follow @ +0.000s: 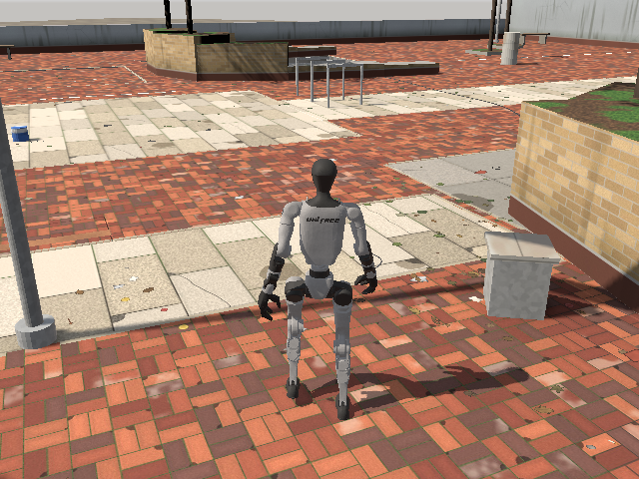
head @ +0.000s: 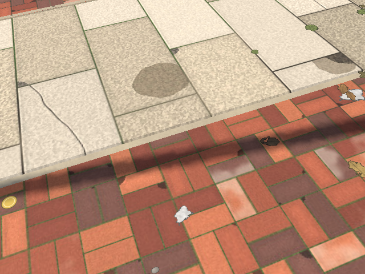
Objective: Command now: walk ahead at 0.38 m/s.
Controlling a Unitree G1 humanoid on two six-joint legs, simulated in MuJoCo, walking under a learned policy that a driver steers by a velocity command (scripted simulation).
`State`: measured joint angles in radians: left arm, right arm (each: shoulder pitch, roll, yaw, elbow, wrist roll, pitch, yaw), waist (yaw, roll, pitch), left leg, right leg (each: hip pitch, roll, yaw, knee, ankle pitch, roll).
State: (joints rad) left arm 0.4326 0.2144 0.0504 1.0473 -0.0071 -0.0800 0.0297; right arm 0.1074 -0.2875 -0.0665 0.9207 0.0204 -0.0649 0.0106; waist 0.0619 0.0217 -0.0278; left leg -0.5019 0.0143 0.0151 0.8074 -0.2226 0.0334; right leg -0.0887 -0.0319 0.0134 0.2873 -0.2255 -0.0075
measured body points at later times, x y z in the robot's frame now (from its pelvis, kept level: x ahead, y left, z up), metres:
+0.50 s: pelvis +0.22 +0.08 +0.00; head +0.24 +0.08 +0.44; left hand +0.38 +0.34 -0.12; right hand +0.20 -0.18 -0.15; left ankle +0.15 +0.16 -0.75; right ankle +0.38 -0.09 -0.69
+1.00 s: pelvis +0.50 +0.03 -0.01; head +0.53 +0.03 +0.44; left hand +0.53 +0.30 -0.14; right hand +0.64 -0.23 -0.13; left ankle +0.59 +0.20 -0.69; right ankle +0.51 -0.05 -0.75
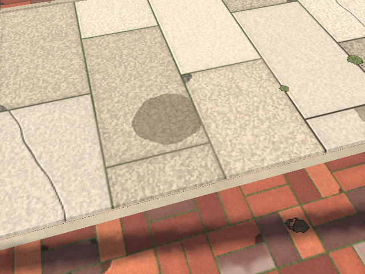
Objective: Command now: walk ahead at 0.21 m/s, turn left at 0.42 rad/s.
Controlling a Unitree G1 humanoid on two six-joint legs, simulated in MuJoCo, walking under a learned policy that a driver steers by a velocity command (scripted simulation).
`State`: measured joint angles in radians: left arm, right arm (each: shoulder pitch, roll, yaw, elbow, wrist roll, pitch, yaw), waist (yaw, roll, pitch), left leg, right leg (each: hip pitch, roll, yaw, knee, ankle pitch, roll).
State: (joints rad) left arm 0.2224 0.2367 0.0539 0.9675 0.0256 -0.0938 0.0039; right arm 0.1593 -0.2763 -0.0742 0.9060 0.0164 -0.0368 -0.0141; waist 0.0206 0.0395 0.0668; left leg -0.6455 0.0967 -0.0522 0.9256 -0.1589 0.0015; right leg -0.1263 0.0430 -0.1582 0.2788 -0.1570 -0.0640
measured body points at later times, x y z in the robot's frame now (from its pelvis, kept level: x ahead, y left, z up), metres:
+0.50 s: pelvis +0.12 +0.04 -0.01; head +0.15 +0.07 +0.44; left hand +0.20 +0.34 -0.14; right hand +0.31 -0.20 -0.11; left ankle +0.17 +0.13 -0.75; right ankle +0.17 -0.12 -0.70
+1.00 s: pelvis +0.17 +0.01 -0.01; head +0.18 +0.02 +0.44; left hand +0.19 +0.29 -0.15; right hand +0.34 -0.22 -0.14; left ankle +0.17 +0.13 -0.75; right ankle +0.17 -0.11 -0.75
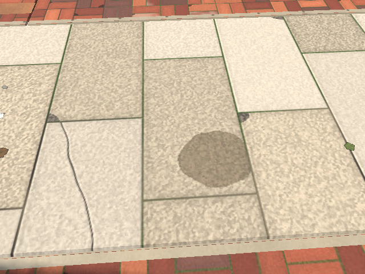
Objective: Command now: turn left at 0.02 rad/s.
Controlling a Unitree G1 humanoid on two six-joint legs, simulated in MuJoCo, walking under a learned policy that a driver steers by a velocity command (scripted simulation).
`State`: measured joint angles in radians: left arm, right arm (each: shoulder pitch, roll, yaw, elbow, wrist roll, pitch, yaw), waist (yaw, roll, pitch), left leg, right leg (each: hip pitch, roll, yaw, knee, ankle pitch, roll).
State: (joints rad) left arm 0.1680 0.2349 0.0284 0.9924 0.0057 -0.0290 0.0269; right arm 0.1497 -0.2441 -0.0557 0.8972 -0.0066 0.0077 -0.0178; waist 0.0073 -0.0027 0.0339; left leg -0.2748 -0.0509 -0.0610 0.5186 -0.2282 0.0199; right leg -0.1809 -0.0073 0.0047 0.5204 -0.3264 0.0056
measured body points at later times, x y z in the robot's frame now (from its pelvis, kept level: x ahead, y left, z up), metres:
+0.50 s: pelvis +0.00 -0.01 +0.00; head +0.01 -0.01 +0.45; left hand +0.04 +0.25 -0.15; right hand +0.09 -0.26 -0.14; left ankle +0.03 +0.11 -0.73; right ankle -0.03 -0.12 -0.73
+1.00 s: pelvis +0.00 -0.01 +0.00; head +0.01 -0.01 +0.45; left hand +0.00 +0.23 -0.15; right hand +0.05 -0.26 -0.15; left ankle +0.03 +0.11 -0.73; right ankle -0.03 -0.12 -0.73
